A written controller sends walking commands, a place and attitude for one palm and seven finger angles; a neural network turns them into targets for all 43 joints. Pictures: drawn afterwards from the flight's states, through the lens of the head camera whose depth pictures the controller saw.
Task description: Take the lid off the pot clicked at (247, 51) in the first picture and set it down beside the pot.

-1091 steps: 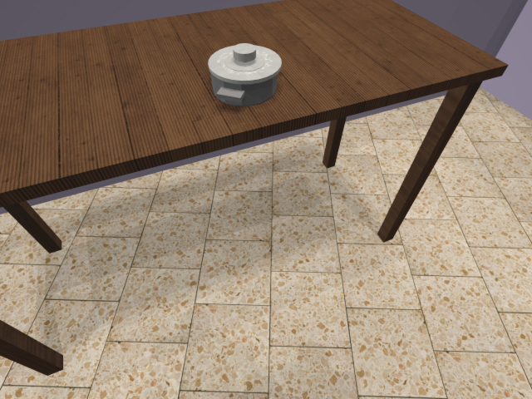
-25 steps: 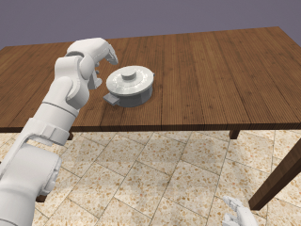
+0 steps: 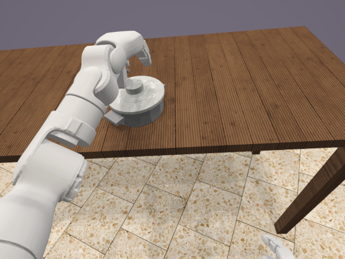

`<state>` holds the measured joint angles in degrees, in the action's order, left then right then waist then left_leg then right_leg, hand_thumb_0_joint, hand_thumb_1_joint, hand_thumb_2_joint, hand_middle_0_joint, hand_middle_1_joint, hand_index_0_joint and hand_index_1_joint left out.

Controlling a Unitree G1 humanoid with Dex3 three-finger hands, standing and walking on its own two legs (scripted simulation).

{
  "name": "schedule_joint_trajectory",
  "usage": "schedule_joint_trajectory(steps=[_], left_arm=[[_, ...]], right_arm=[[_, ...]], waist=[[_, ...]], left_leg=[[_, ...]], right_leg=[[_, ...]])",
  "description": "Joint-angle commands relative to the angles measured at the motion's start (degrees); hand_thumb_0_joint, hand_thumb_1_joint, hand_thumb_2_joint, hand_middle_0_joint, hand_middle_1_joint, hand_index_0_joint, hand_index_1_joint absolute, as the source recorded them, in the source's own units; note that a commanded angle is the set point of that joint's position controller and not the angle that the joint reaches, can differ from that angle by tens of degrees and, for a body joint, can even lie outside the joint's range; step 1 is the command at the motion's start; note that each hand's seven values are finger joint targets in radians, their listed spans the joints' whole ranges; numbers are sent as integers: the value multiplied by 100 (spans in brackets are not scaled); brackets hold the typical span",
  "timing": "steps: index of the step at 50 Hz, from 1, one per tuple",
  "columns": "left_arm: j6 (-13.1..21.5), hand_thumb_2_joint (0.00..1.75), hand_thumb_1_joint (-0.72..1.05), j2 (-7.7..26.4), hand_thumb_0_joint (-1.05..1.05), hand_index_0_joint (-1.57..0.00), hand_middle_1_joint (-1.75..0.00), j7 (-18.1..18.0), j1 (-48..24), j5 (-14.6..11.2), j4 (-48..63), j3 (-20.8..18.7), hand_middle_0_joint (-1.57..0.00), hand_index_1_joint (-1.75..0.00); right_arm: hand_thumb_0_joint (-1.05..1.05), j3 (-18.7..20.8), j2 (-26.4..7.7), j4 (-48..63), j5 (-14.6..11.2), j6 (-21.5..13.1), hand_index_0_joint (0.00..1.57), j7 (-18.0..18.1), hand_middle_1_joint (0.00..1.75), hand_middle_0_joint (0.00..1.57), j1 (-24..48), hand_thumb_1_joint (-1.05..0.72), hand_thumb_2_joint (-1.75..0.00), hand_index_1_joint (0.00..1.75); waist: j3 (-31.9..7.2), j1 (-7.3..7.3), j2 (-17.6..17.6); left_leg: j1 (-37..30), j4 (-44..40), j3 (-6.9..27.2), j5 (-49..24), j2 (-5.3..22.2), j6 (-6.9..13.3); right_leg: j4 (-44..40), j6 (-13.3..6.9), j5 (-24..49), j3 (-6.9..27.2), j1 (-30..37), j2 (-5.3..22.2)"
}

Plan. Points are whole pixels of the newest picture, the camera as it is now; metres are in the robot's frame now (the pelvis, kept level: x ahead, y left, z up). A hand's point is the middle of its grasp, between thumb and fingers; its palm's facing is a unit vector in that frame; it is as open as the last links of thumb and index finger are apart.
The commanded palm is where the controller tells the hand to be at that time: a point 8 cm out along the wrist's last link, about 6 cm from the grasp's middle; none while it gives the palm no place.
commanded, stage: move the open hand above the knob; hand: left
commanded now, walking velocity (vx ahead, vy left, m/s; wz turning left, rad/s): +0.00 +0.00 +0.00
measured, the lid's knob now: (134, 86) +0.51 +0.10 +0.15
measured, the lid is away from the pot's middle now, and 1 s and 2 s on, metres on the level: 0.00 0.00 0.00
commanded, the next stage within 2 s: lower the open fingers around the knob in 1.46 s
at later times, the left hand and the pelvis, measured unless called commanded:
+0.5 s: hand (130, 68) +0.49 +0.09 +0.22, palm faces -0.25 -0.04 -0.97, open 10.0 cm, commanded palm +0.47 +0.11 +0.28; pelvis +0.01 +0.01 +0.00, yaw -2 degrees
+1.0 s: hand (126, 62) +0.48 +0.10 +0.24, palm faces -0.20 -0.03 -0.98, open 10.0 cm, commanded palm +0.47 +0.11 +0.28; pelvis +0.00 +0.01 +0.00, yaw -1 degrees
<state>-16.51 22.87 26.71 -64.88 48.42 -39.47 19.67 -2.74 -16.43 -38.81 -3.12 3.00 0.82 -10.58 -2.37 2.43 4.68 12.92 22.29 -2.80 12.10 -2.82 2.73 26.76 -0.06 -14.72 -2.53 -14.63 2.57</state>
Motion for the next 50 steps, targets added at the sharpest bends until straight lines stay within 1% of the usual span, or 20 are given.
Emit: schedule_joint_trajectory(steps=[1, 3, 6, 9, 10, 13, 14, 16, 19, 20, 25, 27, 29, 30, 33, 35, 40, 43, 47, 50], left_arm=[[-420, 168, -38, 889, 0, -87, -8, -452, -2600, 325, -1332, -544, -87, -8], [-486, 168, -38, 381, 0, -87, -8, -379, -2507, 369, -1235, -152, -87, -8], [-400, 168, -38, 68, 0, -87, -8, -199, -3662, 411, -53, 196, -87, -8], [-147, 168, -38, 1026, 0, -87, -8, -245, -4777, 265, 614, -468, -87, -8], [-21, 168, -38, 1594, 0, -87, -8, -312, -5208, 376, 611, -894, -87, -8], [126, 168, -38, 1805, 0, -87, -8, -515, -4814, 455, -292, -1117, -87, -8], [111, 168, -38, 1680, 0, -87, -8, -605, -4430, 413, -518, -1072, -87, -8], [-105, 168, -38, 1285, 0, -87, -8, -657, -3655, 599, -1417, -866, -87, -8], [-434, 168, -38, 302, 0, -87, -8, -601, -2610, 478, -1782, -246, -87, -8], [-451, 168, -38, 487, 0, -87, -8, -522, -2775, 531, -1490, -344, -87, -8], [-35, 168, -38, 1327, 0, -87, -8, -356, -4853, 420, 1229, -738, -87, -8], [32, 168, -38, 1506, 0, -87, -8, -421, -4854, 489, 838, -856, -87, -8], [-52, 168, -38, 1370, 0, -87, -8, -511, -4243, 384, -23, -831, -87, -8], [-143, 168, -38, 1369, 0, -87, -8, -537, -4000, 477, -648, -906, -87, -8], [-448, 168, -38, 513, 0, -87, -8, -455, -3174, 446, -1337, -247, -87, -8], [-423, 168, -38, 97, 0, -87, -8, -352, -3292, 451, -778, 69, -87, -8], [-118, 168, -38, 863, 0, -87, -8, -300, -4808, 381, 470, -348, -87, -8], [-52, 168, -38, 1215, 0, -87, -8, -453, -4934, 413, -235, -568, -87, -8], [-181, 168, -38, 957, 0, -87, -8, -616, -4177, 508, -1253, -491, -87, -8], [-315, 168, -38, 696, 0, -87, -8, -564, -3774, 579, -1466, -346, -87, -8]], right_arm=[[0, 136, -591, 410, -60, -94, 20, -39, 30, 20, -24, -90, -90, 30], [0, 148, -631, 585, -74, -2, 20, -97, 30, 20, 106, -90, -90, 30], [0, 243, -574, 806, -12, 49, 20, -136, 30, 20, 238, -90, -90, 30], [0, 282, -599, 762, 33, -98, 20, -14, 30, 20, 14, -90, -90, 30], [0, 251, -556, 692, 53, -195, 20, 36, 30, 20, -128, -90, -90, 30], [0, 213, -514, 457, 44, -330, 20, 145, 30, 20, -350, -90, -90, 30], [0, 237, -593, 423, 41, -300, 20, 113, 30, 20, -425, -90, -90, 30], [0, 207, -589, 347, 53, -220, 20, 32, 30, 20, -397, -90, -90, 30], [0, 236, -677, 517, -13, -57, 20, -126, 30, 20, -259, -90, -90, 30], [0, 222, -676, 588, 8, -19, 20, -148, 30, 20, -192, -90, -90, 30], [0, 311, -507, 909, 47, -211, 20, -56, 30, 20, -25, -90, -90, 30], [0, 320, -499, 695, 45, -311, 20, 4, 30, 20, -173, -90, -90, 30], [0, 311, -588, 526, 21, -278, 20, -1, 30, 20, -259, -90, -90, 30], [0, 260, -555, 407, 18, -243, 20, 3, 30, 20, -259, -90, -90, 30], [0, 190, -594, 445, -48, -78, 20, -35, 30, 20, -71, -90, -90, 30], [0, 223, -563, 601, -38, -22, 20, -103, 30, 20, 46, -90, -90, 30], [0, 225, -492, 753, 7, -127, 20, 24, 30, 20, 74, -90, -90, 30], [0, 153, -489, 527, -40, -214, 20, 156, 30, 20, -80, -90, -90, 30], [0, 133, -534, 381, -27, -194, 20, 159, 30, 20, -189, -90, -90, 30], [0, 148, -579, 462, 0, -87, 20, 81, 30, 20, -155, -90, -90, 30]], waist=[[-1062, -35, -1158], [-1192, 17, -1124], [-2316, 205, -740], [-2985, 310, -705], [-3250, 260, -768], [-2762, 145, -1023], [-2549, 106, -785], [-1891, 9, -992], [-1425, -25, -922], [-1700, -37, -1090], [-3680, 97, -620], [-3294, 134, -778], [-2411, 104, -832], [-1977, 68, -1184], [-1252, 49, -1110], [-1680, 85, -783], [-2810, 253, -790], [-2211, 265, -967], [-1684, 199, -946], [-1840, 141, -811]], left_leg=[[-205, -194, 193, -1499, -45, 33], [-238, -171, 175, -1404, -52, 34], [-881, 80, 224, -1922, -103, 124], [-1197, 153, 317, -1959, -125, 196], [-1199, 87, 326, -1809, -137, 199], [-866, -49, 265, -1945, -77, 225], [-796, -73, 273, -2250, -43, 188], [-491, -133, 210, -2303, 17, 125], [-409, -146, 150, -2311, 23, 69], [-464, -138, 136, -2236, 23, 81], [-1583, 194, 275, -3108, -22, 261], [-1544, 180, 296, -3008, 4, 264], [-1092, 22, 263, -2569, -12, 218], [-792, -66, 189, -2202, -17, 191], [-426, -224, 151, -1626, -33, 108], [-795, -103, 195, -1963, -28, 103], [-1297, 34, 310, -1843, -83, 174], [-932, -187, 270, -1250, -80, 162], [-613, -258, 258, -1221, -37, 97], [-587, -223, 228, -1470, -17, 55]], right_leg=[[-209, -206, 1787, 4, 269, -351], [-207, -185, 1754, 20, 212, -333], [-138, -194, 2111, 144, 354, -326], [-174, -193, 2304, 209, 595, -355], [-166, -174, 2239, 266, 763, -347], [-154, -185, 2303, 242, 771, -332], [-180, -223, 2392, 201, 717, -325], [-157, -223, 2247, 135, 441, -350], [-214, -210, 2156, 55, 224, -371], [-196, -174, 2168, 82, 382, -347], [-115, -123, 2871, 334, 980, -299], [-164, -136, 2683, 302, 750, -337], [-261, -189, 2344, 190, 475, -369], [-241, -184, 2171, 155, 397, -363], [-280, -201, 1794, 73, 87, -346], [-254, -214, 1856, 91, 69, -328], [-228, -200, 1945, 218, 394, -337], [-323, -213, 1533, 180, 256, -354], [-333, -248, 1418, 131, 63, -366], [-267, -251, 1593, 130, 172, -338]])
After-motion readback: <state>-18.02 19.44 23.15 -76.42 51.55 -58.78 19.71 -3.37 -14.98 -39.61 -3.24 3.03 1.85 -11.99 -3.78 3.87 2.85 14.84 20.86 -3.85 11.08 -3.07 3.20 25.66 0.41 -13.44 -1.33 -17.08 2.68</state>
